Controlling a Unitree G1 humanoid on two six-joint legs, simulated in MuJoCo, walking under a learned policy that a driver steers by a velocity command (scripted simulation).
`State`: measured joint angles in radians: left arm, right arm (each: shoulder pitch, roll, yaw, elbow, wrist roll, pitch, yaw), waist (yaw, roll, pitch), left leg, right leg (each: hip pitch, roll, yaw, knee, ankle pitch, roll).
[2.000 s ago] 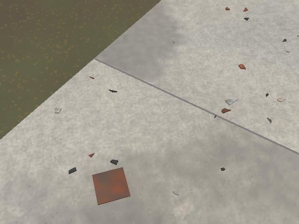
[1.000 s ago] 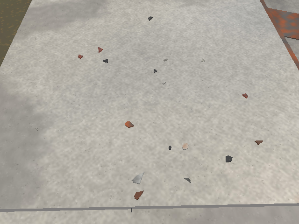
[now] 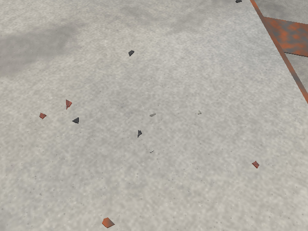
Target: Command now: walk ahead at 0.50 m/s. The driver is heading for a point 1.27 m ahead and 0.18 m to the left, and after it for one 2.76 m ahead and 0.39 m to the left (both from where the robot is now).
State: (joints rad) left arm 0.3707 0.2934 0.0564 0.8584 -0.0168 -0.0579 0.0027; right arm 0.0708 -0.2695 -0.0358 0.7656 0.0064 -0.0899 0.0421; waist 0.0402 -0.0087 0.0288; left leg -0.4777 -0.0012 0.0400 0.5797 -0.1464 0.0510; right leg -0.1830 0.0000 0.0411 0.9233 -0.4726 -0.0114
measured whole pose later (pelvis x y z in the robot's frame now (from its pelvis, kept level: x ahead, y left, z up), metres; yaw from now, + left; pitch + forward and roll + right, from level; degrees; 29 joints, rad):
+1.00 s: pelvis +0.27 -0.04 +0.01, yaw +2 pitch +0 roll +0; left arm 0.23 0.25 0.07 0.97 -0.02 -0.10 -0.03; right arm 0.32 -0.26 -0.04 1.02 0.04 -0.07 0.00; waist 0.00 0.02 0.01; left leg -0.32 0.01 -0.05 1.12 -0.47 0.04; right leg -0.23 0.05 -0.05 0.54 -0.31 -0.06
